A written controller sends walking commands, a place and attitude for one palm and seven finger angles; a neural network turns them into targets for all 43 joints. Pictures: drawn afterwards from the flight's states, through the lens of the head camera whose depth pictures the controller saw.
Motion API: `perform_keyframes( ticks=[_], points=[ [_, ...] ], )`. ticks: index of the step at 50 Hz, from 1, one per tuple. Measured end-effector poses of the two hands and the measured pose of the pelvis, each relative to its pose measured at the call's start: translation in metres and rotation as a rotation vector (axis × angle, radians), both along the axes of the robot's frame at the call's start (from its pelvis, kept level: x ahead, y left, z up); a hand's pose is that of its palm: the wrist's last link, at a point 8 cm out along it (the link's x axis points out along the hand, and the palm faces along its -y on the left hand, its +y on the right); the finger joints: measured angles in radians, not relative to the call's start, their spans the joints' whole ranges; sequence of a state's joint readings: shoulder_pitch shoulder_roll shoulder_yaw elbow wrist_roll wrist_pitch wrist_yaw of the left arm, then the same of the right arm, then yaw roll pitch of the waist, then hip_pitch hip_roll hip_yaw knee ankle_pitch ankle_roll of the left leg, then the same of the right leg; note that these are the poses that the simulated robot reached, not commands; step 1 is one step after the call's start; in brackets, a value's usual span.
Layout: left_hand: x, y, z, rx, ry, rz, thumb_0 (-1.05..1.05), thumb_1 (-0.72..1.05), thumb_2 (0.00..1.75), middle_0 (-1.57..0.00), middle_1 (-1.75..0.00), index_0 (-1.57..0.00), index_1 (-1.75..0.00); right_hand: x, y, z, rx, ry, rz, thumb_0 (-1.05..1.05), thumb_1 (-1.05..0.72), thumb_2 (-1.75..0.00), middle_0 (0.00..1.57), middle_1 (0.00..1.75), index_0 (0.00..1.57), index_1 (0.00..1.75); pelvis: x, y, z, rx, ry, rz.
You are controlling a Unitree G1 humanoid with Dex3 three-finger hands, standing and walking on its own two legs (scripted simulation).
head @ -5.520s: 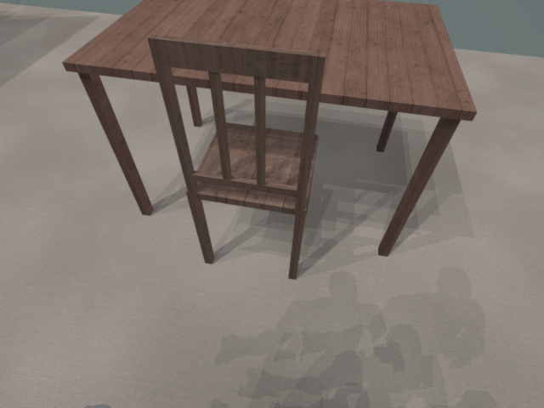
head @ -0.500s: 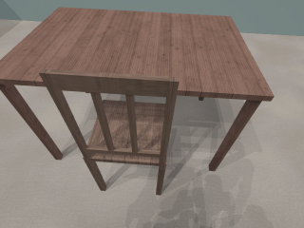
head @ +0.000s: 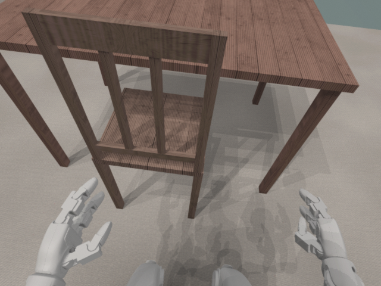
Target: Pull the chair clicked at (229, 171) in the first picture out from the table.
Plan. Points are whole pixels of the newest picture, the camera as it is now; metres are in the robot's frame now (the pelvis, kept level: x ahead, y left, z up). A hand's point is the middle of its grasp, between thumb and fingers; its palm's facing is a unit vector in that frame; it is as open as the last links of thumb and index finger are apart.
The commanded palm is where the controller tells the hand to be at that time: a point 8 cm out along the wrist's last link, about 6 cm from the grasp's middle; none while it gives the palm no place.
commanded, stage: raise the hand toward the chair's back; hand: left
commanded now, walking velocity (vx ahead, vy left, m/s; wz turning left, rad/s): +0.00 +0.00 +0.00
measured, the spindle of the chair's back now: (119, 109) +0.52 +0.23 +0.03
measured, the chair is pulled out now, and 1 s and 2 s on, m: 0.00 0.00 0.00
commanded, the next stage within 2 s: aim the fingers beside a spindle in 1.66 s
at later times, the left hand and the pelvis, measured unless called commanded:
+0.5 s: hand (93, 218) +0.23 +0.20 +0.04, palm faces -0.02 -1.00 -0.05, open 13.8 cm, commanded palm +0.20 +0.26 +0.05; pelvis +0.00 +0.01 +0.01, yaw +0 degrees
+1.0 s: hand (76, 205) +0.24 +0.23 +0.06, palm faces -0.02 -1.00 -0.05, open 16.8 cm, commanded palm +0.22 +0.29 +0.06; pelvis +0.02 +0.03 +0.02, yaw +1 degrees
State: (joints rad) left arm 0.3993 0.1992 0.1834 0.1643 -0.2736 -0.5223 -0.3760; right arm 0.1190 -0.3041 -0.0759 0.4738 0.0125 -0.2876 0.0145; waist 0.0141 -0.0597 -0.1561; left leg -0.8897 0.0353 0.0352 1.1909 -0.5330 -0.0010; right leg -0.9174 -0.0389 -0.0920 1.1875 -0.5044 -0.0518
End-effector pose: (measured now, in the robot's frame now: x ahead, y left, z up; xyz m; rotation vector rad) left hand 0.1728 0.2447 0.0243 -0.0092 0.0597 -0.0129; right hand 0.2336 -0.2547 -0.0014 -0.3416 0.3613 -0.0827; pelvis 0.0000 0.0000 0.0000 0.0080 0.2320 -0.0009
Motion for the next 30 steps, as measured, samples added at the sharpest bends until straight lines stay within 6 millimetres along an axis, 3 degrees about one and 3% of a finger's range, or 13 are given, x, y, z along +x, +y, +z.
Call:
perform_keyframes(
  ticks=[3, 6, 10, 14, 18, 22, 30],
  points=[
    [-0.017, 0.007, -0.001, 0.024, 0.022, 0.062, 0.01, 0.51, 0.73, -0.16, -0.24, -0.16, -0.24, 0.007, 0.013, -0.016, 0.022, 0.007, 0.029, 0.01, -0.9, -0.9, 0.19, 0.3, 0.2, 0.3, -0.003, -0.005, -0.009, -0.017, 0.002, 0.018],
    [-0.019, 0.008, 0.011, 0.056, -0.014, 0.065, 0.02, 0.44, 0.7, -0.16, -0.23, -0.15, -0.23, 0.001, 0.029, -0.037, 0.059, 0.062, 0.049, 0.01, -0.9, -0.9, 0.19, 0.3, 0.2, 0.3, -0.006, -0.009, -0.011, -0.034, 0.003, 0.033],
    [0.001, 0.003, 0.018, 0.065, -0.035, -0.005, 0.01, 0.35, 0.66, -0.14, -0.22, -0.14, -0.22, -0.022, 0.046, -0.066, 0.114, 0.169, 0.045, 0.01, -0.9, -0.9, 0.2, 0.3, 0.2, 0.3, -0.009, -0.011, -0.011, -0.046, 0.013, 0.043],
    [0.024, 0.001, 0.016, 0.044, 0.022, -0.047, 0.01, 0.25, 0.62, -0.14, -0.2, -0.13, -0.2, -0.052, 0.049, -0.083, 0.16, 0.269, -0.014, 0.01, -0.9, -0.9, 0.2, 0.3, 0.21, 0.3, -0.007, -0.01, -0.007, -0.044, 0.023, 0.037],
    [0.035, 0.004, 0.02, 0.039, 0.057, -0.03, 0.01, 0.16, 0.58, -0.13, -0.19, -0.13, -0.19, -0.077, 0.04, -0.085, 0.171, 0.328, -0.094, 0.01, -0.9, -0.9, 0.2, 0.3, 0.21, 0.3, -0.002, -0.005, 0.001, -0.036, 0.027, 0.024],
    [0.035, 0.008, 0.026, 0.052, 0.048, -0.011, 0.01, 0.07, 0.54, -0.12, -0.17, -0.12, -0.17, -0.088, 0.026, -0.078, 0.139, 0.346, -0.148, 0.01, -0.9, -0.9, 0.2, 0.3, 0.21, 0.3, 0.002, 0.001, 0.007, -0.032, 0.029, 0.017],
    [0.035, 0.017, 0.022, 0.053, 0.033, -0.017, 0.0, -0.11, 0.46, -0.1, -0.15, -0.1, -0.14, -0.071, 0.011, -0.058, 0.05, 0.29, -0.159, 0.01, -0.9, -0.9, 0.2, 0.3, 0.2, 0.3, 0.007, 0.013, 0.008, -0.038, 0.033, 0.018]
  ],
)
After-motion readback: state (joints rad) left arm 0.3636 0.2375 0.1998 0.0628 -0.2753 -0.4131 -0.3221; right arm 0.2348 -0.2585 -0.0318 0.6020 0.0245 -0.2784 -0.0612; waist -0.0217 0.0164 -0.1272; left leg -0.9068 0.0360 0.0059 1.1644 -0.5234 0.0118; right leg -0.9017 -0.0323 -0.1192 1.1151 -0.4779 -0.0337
